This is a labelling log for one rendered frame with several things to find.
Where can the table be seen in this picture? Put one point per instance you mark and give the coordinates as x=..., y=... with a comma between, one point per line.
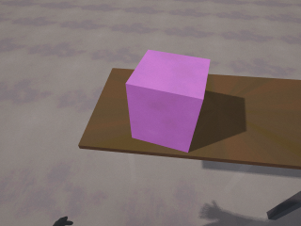
x=243, y=120

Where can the robot left hand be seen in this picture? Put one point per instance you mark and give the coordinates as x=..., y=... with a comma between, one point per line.
x=63, y=222

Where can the carton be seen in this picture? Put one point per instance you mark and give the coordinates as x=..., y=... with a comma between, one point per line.
x=165, y=94

